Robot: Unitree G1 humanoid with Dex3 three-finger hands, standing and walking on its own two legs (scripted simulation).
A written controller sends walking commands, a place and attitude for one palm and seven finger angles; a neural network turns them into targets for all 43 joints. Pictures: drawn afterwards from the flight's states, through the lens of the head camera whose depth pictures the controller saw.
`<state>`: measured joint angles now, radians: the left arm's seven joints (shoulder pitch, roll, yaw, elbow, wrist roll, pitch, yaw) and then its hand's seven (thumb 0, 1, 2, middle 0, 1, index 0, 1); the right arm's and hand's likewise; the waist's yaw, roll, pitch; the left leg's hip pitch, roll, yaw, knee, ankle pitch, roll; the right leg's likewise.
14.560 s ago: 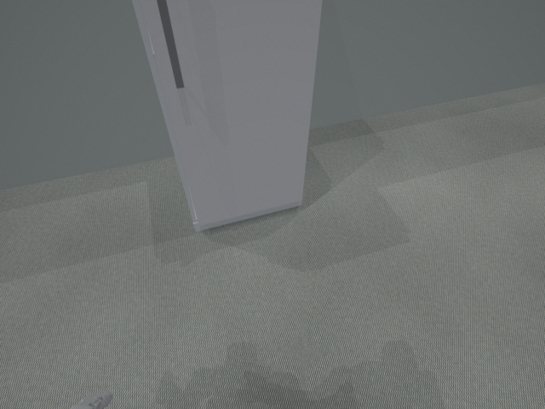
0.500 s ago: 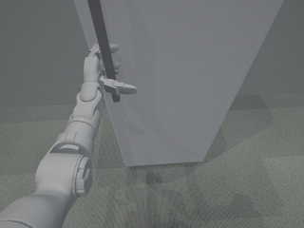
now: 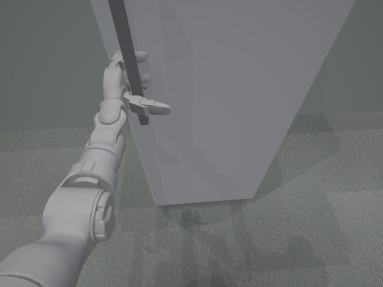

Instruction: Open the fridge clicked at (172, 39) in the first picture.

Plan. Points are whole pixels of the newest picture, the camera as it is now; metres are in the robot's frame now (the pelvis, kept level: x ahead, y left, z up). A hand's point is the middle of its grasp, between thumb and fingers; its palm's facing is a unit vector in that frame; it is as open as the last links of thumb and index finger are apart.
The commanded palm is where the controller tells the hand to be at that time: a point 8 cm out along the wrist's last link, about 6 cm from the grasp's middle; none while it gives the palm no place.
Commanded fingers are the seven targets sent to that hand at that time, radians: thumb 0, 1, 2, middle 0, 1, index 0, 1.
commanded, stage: grip the handle and tug to test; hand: left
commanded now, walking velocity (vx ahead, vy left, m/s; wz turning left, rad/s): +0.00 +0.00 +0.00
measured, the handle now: (126, 36) +0.54 +0.11 +0.24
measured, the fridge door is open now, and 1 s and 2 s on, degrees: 0 0 1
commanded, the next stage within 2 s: pull the door a little, standing still in 1.44 s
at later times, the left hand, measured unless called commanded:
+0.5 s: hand (142, 88) +0.48 +0.09 +0.16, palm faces +0.03 -1.00 +0.01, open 8.8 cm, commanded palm +0.45 +0.14 +0.16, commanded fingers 0.00 0.67 0.80 -0.43 -1.37 -0.43 -1.37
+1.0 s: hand (143, 88) +0.48 +0.08 +0.16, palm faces +0.03 -1.00 +0.00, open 5.8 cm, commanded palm +0.45 +0.13 +0.16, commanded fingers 0.00 0.90 0.90 -0.45 -1.40 -0.45 -1.40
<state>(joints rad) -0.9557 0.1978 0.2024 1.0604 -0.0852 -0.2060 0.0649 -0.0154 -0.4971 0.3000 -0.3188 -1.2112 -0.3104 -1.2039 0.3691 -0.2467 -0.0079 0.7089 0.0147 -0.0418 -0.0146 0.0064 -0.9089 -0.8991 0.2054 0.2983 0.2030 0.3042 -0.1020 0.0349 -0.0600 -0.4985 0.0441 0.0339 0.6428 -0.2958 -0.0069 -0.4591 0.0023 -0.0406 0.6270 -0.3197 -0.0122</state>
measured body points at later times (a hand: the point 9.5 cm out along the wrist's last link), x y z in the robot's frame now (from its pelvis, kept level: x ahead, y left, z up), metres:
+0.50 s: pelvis +0.01 +0.00 +0.00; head +0.04 -0.01 +0.45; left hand +0.47 +0.14 +0.16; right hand +0.05 -0.25 -0.12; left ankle +0.01 +0.12 -0.72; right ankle -0.01 -0.11 -0.72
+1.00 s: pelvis +0.01 +0.00 +0.00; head +0.04 -0.01 +0.45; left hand +0.47 +0.14 +0.16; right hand +0.06 -0.26 -0.12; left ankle +0.01 +0.12 -0.72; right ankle -0.01 -0.11 -0.72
